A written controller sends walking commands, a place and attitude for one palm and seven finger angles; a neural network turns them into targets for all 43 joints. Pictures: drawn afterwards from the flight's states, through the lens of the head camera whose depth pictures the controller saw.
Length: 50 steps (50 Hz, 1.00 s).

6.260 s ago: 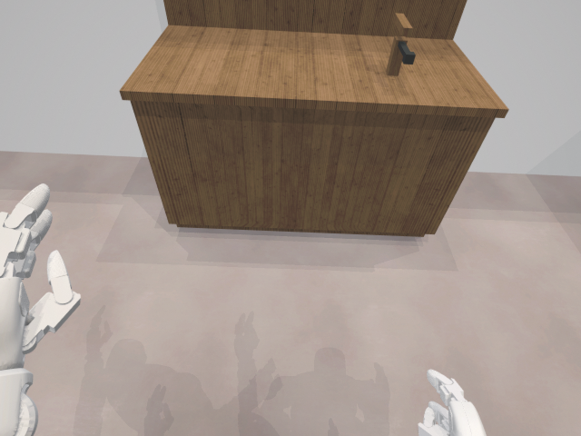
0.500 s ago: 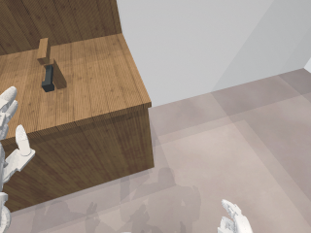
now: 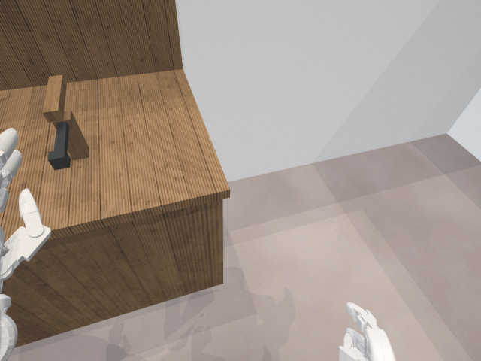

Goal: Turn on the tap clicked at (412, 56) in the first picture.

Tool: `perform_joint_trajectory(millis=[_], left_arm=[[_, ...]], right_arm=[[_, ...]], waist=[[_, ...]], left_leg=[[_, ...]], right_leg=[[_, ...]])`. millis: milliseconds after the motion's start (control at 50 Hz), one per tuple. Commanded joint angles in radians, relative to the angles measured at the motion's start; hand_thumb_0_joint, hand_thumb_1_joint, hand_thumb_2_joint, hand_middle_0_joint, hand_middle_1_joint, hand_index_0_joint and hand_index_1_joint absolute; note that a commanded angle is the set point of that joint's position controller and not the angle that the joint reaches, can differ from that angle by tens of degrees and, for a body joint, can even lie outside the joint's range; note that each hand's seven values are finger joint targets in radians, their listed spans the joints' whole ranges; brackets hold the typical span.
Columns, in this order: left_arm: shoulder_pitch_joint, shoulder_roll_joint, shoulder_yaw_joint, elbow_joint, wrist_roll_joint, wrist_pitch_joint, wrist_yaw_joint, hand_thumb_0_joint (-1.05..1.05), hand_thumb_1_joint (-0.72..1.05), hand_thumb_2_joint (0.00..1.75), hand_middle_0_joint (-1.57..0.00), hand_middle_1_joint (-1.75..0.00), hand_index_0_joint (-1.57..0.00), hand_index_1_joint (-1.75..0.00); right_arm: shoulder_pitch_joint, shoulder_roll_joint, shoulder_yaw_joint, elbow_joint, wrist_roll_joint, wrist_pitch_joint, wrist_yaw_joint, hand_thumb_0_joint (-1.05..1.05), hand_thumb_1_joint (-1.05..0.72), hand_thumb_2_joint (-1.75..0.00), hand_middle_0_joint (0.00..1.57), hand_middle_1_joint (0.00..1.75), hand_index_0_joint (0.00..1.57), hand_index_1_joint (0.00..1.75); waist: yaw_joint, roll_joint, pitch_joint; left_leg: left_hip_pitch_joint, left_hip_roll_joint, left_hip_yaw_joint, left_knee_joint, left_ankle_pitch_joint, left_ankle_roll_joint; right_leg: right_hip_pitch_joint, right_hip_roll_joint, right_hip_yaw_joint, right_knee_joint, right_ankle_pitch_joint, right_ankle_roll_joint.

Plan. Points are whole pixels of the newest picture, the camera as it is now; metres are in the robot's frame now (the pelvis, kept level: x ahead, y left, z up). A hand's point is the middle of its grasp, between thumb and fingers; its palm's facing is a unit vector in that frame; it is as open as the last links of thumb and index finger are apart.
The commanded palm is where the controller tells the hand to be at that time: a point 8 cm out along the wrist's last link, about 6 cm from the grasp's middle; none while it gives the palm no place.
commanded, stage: come to a stop and stand still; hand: left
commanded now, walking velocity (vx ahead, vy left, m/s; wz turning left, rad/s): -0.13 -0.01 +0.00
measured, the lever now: (59, 159) +0.45 +0.38 +0.06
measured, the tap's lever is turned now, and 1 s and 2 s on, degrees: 0 0 0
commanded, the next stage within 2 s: look again from close up in 1.16 s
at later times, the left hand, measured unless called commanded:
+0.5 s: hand (15, 220) +0.22 +0.27 +0.19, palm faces +0.48 -0.73 -0.48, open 7.4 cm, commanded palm +0.14 +0.26 +0.18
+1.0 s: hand out of the picture +0.16 +0.28 +0.18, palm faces +0.36 -0.86 -0.35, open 7.4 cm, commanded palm +0.11 +0.32 +0.18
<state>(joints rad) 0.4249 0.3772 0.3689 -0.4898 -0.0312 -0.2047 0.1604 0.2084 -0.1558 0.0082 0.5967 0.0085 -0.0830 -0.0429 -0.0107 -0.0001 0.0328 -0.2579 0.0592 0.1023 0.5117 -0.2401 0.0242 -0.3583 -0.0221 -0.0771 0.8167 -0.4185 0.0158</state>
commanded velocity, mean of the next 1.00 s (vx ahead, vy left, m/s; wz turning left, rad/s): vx -0.02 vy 0.02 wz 0.00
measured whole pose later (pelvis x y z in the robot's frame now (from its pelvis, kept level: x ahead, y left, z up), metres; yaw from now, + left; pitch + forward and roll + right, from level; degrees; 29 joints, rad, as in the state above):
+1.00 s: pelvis -0.07 +0.05 +0.00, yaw -4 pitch -1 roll -1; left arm 0.36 0.35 0.36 -0.42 -0.02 -0.24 0.09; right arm 0.21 -0.18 0.05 0.58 -0.01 -0.13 0.00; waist 0.04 -0.01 0.01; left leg -0.25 -0.07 0.10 0.37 -0.13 0.07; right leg -0.20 0.02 -0.02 0.44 -0.27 -0.03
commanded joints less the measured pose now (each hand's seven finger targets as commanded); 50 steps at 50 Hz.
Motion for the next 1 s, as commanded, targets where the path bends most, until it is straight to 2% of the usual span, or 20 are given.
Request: perform_joint_trajectory(millis=[0, 60, 120, 160, 220, 320, 380, 400, 420, 440, 520, 560, 580, 600, 620, 660, 740, 780, 860, 980], left_arm=[[0.022, 0.136, 0.068, -0.243, -0.006, -0.042, 0.008, 0.0, 0.9, 0.9, -0.2, -0.3, -0.2, -0.3], [0.002, 0.161, 0.1, -0.23, 0.0, -0.042, 0.016, 0.0, 0.9, 0.9, -0.2, -0.3, -0.2, -0.3], [-0.028, 0.165, 0.101, -0.191, 0.003, -0.038, 0.018, 0.0, 0.9, 0.9, -0.2, -0.3, -0.2, -0.3], [-0.008, 0.151, 0.091, -0.149, -0.012, -0.018, 0.014, 0.0, 0.9, 0.9, -0.2, -0.3, -0.2, -0.3], [-0.005, 0.164, 0.119, -0.171, -0.005, -0.021, 0.017, 0.0, 0.9, 0.9, -0.2, -0.3, -0.2, -0.3], [0.058, 0.156, 0.118, -0.229, 0.0, -0.031, 0.029, 0.0, 0.9, 0.9, -0.2, -0.3, -0.2, -0.3], [0.078, 0.158, 0.105, -0.283, 0.0, -0.04, 0.03, 0.0, 0.9, 0.9, -0.2, -0.3, -0.2, -0.3], [-0.916, 0.915, 0.686, -0.382, 0.116, -0.129, 0.018, 0.0, 0.9, 0.9, -0.2, -0.3, -0.2, -0.3], [-0.802, 0.673, 0.521, -0.044, 0.035, -0.1, -0.011, 0.0, 0.9, 0.9, -0.2, -0.3, -0.2, -0.3], [-0.46, 0.369, 0.277, 0.029, 0.016, -0.086, -0.032, 0.0, 0.9, 0.9, -0.2, -0.3, -0.2, -0.3], [-0.147, 0.057, -0.027, -0.054, -0.027, -0.113, -0.064, 0.0, 0.9, 0.9, -0.2, -0.3, -0.2, -0.3], [-0.044, 0.073, -0.035, -0.159, -0.031, -0.119, -0.076, 0.0, 0.9, 0.9, -0.2, -0.3, -0.2, -0.3], [-0.037, 0.118, 0.003, -0.205, -0.012, -0.126, -0.075, 0.0, 0.9, 0.9, -0.2, -0.3, -0.2, -0.3], [-0.063, 0.16, 0.045, -0.237, -0.002, -0.133, -0.067, 0.0, 0.9, 0.9, -0.2, -0.3, -0.2, -0.3], [-0.101, 0.249, 0.135, -0.259, 0.003, -0.144, -0.053, 0.0, 0.9, 0.9, -0.2, -0.3, -0.2, -0.3], [-0.07, 0.244, 0.188, -0.189, 0.006, -0.142, -0.043, 0.0, 0.9, 0.9, -0.2, -0.3, -0.2, -0.3], [-0.206, 0.279, 0.22, -0.208, -0.004, -0.138, -0.044, 0.0, 0.9, 0.9, -0.2, -0.3, -0.2, -0.3], [-0.252, 0.262, 0.191, -0.186, -0.006, -0.133, -0.051, 0.0, 0.9, 0.9, -0.2, -0.3, -0.2, -0.3], [-0.144, 0.108, 0.048, -0.125, 0.0, -0.096, -0.067, 0.0, 0.9, 0.9, -0.2, -0.3, -0.2, -0.3], [-0.119, 0.119, 0.044, -0.05, 0.018, -0.048, -0.055, 0.0, 0.9, 0.9, -0.2, -0.3, -0.2, -0.3]], right_arm=[[-0.047, -0.156, -0.045, -0.133, -0.003, -0.066, -0.004, 0.0, -0.9, -0.9, 0.2, 0.3, 0.2, 0.3], [-0.069, -0.147, -0.03, -0.136, -0.005, -0.063, -0.011, 0.0, -0.9, -0.9, 0.2, 0.3, 0.2, 0.3], [-0.071, -0.117, -0.016, -0.142, -0.011, -0.057, -0.015, 0.0, -0.9, -0.9, 0.2, 0.3, 0.2, 0.3], [-0.06, -0.126, -0.034, -0.131, -0.002, -0.048, -0.009, 0.0, -0.9, -0.9, 0.2, 0.3, 0.2, 0.3], [-0.103, -0.117, -0.021, -0.135, -0.003, -0.027, -0.015, 0.0, -0.9, -0.9, 0.2, 0.3, 0.2, 0.3], [-0.099, -0.123, -0.028, -0.151, -0.007, -0.001, -0.029, 0.0, -0.9, -0.9, 0.2, 0.3, 0.2, 0.3], [-0.092, -0.169, -0.052, -0.173, 0.0, -0.004, -0.034, 0.0, -0.9, -0.9, 0.2, 0.3, 0.2, 0.3], [0.084, -0.159, -0.078, -0.131, -0.041, -0.082, -0.032, 0.0, -0.9, -0.9, 0.2, 0.3, 0.2, 0.3], [0.027, -0.1, -0.057, -0.046, -0.004, -0.077, -0.021, 0.0, -0.9, -0.9, 0.2, 0.3, 0.2, 0.3], [-0.002, -0.108, -0.054, -0.08, -0.019, -0.092, 0.0, 0.0, -0.9, -0.9, 0.2, 0.3, 0.2, 0.3], [-0.014, -0.156, -0.064, -0.119, 0.012, -0.14, 0.051, 0.0, -0.9, -0.9, 0.2, 0.3, 0.2, 0.3], [-0.025, -0.197, -0.074, -0.148, 0.019, -0.143, 0.068, 0.0, -0.9, -0.9, 0.2, 0.3, 0.2, 0.3], [-0.053, -0.187, -0.065, -0.166, 0.013, -0.14, 0.075, 0.0, -0.9, -0.9, 0.2, 0.3, 0.2, 0.3], [-0.07, -0.177, -0.058, -0.171, 0.009, -0.135, 0.076, 0.0, -0.9, -0.9, 0.2, 0.3, 0.2, 0.3], [-0.086, -0.178, -0.056, -0.172, 0.005, -0.132, 0.074, 0.0, -0.9, -0.9, 0.2, 0.3, 0.2, 0.3], [-0.073, -0.174, -0.054, -0.184, -0.001, -0.129, 0.062, 0.0, -0.9, -0.9, 0.2, 0.3, 0.2, 0.3], [-0.093, -0.165, -0.029, -0.193, -0.015, -0.117, 0.033, 0.0, -0.9, -0.9, 0.2, 0.3, 0.2, 0.3], [-0.083, -0.164, -0.021, -0.186, -0.023, -0.122, 0.034, 0.0, -0.9, -0.9, 0.2, 0.3, 0.2, 0.3], [-0.065, -0.172, -0.03, -0.173, -0.017, -0.136, 0.038, 0.0, -0.9, -0.9, 0.2, 0.3, 0.2, 0.3], [-0.105, -0.169, -0.014, -0.188, -0.022, -0.089, 0.02, 0.0, -0.9, -0.9, 0.2, 0.3, 0.2, 0.3]], waist=[[0.0, 0.203, -0.14], [0.011, 0.148, -0.142], [-0.008, -0.031, -0.151], [0.004, -0.196, -0.147], [0.017, -0.164, -0.155], [0.01, -0.075, -0.206], [0.021, 0.074, -0.202], [0.074, -0.096, -0.034], [0.016, -0.084, -0.058], [0.031, -0.12, -0.101], [0.03, 0.122, -0.199], [0.053, 0.223, -0.16], [0.058, 0.279, -0.111], [0.047, 0.231, -0.057], [0.053, 0.167, -0.039], [0.047, -0.034, -0.098], [0.037, 0.191, -0.113], [0.034, 0.226, -0.143], [0.036, 0.043, -0.202], [0.049, 0.079, -0.068]], left_leg=[[0.109, 0.195, -0.133, -0.132, 0.479, 0.066], [0.015, 0.171, -0.106, -0.078, 0.311, 0.014], [-0.059, 0.019, -0.036, 0.065, 0.013, -0.059], [-0.065, -0.032, -0.06, 0.207, -0.163, -0.061], [-0.121, -0.027, -0.118, 0.257, -0.216, -0.048], [-0.02, -0.033, -0.074, -0.042, 0.021, -0.048], [0.054, 0.098, -0.168, -0.103, 0.332, -0.01], [-0.178, 0.015, -0.056, 0.143, 0.165, 0.001], [-0.045, -0.083, -0.079, 0.249, -0.044, -0.038], [-0.024, -0.072, -0.164, 0.28, -0.189, -0.043], [0.108, -0.071, -0.069, -0.09, 0.091, -0.035], [0.042, 0.088, -0.267, -0.21, 0.168, 0.029], [-0.034, 0.135, -0.353, -0.302, 0.024, 0.055], [-0.098, 0.154, -0.402, -0.357, -0.077, 0.068], [-0.105, 0.154, -0.403, -0.356, -0.055, 0.069], [-0.008, 0.141, -0.312, -0.245, 0.179, 0.064], [-0.029, 0.099, -0.247, -0.22, 0.093, -0.009], [0.006, 0.074, -0.234, -0.215, 0.037, -0.037], [0.141, 0.067, -0.247, -0.233, -0.035, -0.052], [-0.02, 0.063, -0.256, -0.408, -0.304, -0.083]], right_leg=[[0.089, 0.016, -0.028, -0.224, 0.099, 0.014], [0.251, -0.007, -0.007, -0.403, 0.282, 0.009], [0.266, -0.182, 0.212, -0.423, 0.738, -0.064], [0.217, -0.254, 0.292, -0.484, 0.66, -0.124], [0.255, -0.286, 0.264, -0.458, 0.684, -0.15], [0.33, -0.196, 0.146, -0.359, 0.688, -0.089], [0.239, -0.081, 0.109, -0.317, 0.426, -0.029], [0.155, -0.105, 0.222, -0.45, 0.47, 0.008], [0.051, -0.254, 0.334, -0.518, 0.387, -0.147], [0.06, -0.304, 0.406, -0.493, 0.516, -0.203], [0.218, -0.14, 0.159, -0.381, 0.34, -0.107], [0.15, -0.01, 0.075, -0.187, 0.128, -0.042], [0.114, 0.017, 0.053, -0.084, 0.012, -0.031], [0.096, 0.019, 0.063, -0.021, -0.001, -0.033], [0.091, 0.016, 0.067, -0.005, 0.006, -0.035], [0.096, 0.009, 0.041, -0.117, 0.059, -0.032], [0.207, 0.004, 0.037, -0.336, 0.103, -0.049], [0.236, -0.008, 0.07, -0.393, 0.149, -0.07], [0.164, 0.005, 0.102, -0.421, 0.127, -0.067], [0.167, 0.043, 0.071, -0.416, 0.066, -0.058]])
